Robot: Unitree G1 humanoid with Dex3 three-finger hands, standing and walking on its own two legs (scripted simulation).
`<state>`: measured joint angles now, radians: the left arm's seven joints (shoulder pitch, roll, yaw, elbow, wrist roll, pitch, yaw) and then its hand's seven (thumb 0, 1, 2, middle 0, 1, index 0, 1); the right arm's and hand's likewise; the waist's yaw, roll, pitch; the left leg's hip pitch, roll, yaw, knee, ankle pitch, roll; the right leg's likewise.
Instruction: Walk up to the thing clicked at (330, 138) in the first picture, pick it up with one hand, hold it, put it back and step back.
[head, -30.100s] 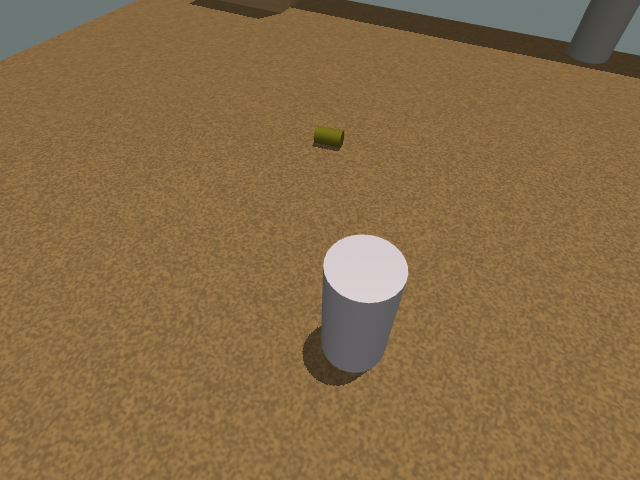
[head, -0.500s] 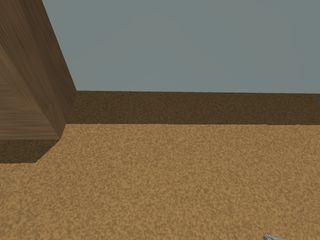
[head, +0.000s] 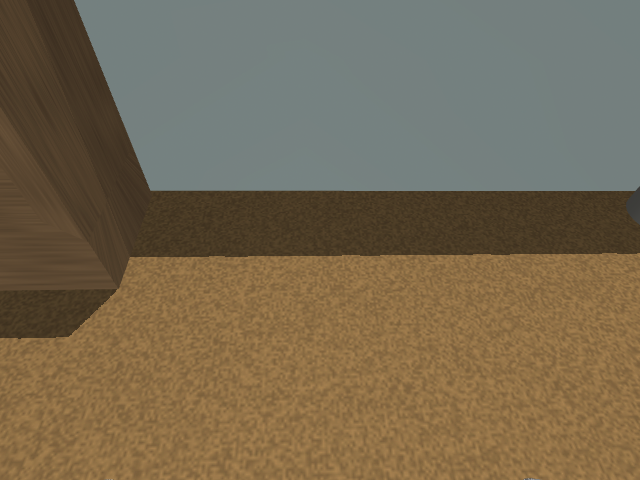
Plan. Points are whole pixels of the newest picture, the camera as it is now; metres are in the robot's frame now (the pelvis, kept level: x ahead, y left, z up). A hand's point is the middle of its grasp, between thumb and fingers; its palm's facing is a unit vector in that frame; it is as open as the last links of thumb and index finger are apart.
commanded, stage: stand
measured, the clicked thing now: out of the picture -0.54 -0.43 -0.73
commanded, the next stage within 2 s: none
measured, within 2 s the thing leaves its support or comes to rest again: neither
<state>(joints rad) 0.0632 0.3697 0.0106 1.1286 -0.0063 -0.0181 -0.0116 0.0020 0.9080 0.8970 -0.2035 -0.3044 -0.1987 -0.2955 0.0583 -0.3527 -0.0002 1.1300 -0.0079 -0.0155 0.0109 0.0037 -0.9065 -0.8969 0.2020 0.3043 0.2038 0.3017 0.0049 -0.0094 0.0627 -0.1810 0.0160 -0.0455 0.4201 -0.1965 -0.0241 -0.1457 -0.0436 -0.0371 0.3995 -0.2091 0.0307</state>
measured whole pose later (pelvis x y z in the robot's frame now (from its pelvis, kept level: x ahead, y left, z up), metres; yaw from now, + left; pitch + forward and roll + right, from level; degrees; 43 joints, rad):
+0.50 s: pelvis -0.01 +0.00 +0.00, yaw +0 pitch -2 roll +0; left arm 0.10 0.36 0.01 1.16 0.00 -0.01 -0.01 0.00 0.91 0.90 -0.20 -0.30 -0.20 -0.30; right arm 0.08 -0.34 -0.01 1.16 -0.01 -0.01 0.02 0.00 -0.91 -0.90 0.20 0.30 0.20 0.30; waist 0.01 -0.01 0.06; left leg -0.16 0.02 -0.04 0.33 -0.14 -0.03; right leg -0.14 -0.04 -0.03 0.34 -0.17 0.03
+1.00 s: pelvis +0.01 -0.01 +0.00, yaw -1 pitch -1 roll +0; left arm 0.09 0.36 0.00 1.14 0.00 -0.02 -0.01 0.00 0.91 0.90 -0.20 -0.30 -0.20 -0.30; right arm 0.08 -0.35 0.00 1.15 -0.01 -0.01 0.01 0.00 -0.91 -0.90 0.20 0.30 0.20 0.30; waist 0.00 0.00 0.05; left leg -0.14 0.03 -0.04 0.33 -0.16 -0.04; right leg -0.12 -0.03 -0.03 0.33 -0.19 0.02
